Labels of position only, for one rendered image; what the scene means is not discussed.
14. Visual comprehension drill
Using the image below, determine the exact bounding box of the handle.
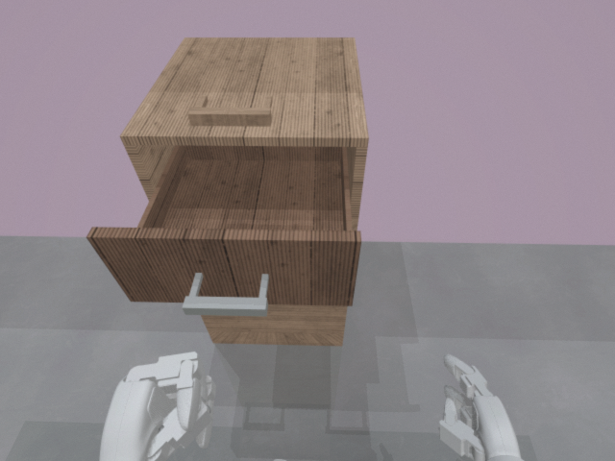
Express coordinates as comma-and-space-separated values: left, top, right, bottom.
182, 273, 269, 317
188, 108, 272, 127

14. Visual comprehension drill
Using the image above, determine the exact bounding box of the right robot hand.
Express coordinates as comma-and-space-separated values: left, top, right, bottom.
439, 354, 522, 461

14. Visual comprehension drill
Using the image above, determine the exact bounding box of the left robot hand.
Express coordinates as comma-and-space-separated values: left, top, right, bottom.
99, 352, 216, 461

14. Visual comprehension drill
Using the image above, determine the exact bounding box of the drawer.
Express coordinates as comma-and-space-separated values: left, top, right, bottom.
86, 145, 361, 306

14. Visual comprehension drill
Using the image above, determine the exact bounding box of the cabinet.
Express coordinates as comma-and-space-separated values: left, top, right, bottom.
120, 37, 369, 346

